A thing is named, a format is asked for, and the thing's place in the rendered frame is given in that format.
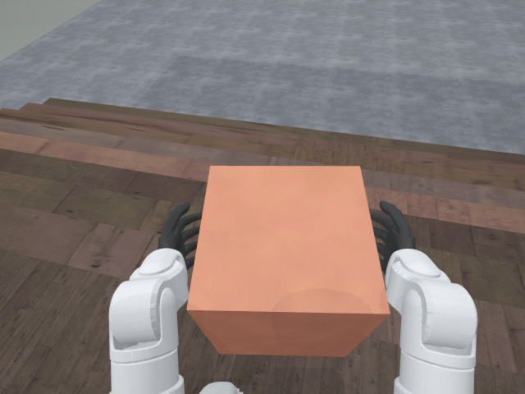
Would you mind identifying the robot right forearm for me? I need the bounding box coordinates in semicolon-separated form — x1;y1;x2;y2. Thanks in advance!
385;249;477;394

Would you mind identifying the carton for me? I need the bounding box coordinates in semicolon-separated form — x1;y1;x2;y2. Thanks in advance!
186;166;390;357

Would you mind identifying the right robot hand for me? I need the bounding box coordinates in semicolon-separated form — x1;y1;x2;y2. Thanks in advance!
369;200;416;275

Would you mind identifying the left robot hand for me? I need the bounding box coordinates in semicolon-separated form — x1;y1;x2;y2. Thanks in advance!
157;202;203;270

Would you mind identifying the robot left forearm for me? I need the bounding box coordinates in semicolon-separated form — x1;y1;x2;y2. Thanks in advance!
109;248;189;394

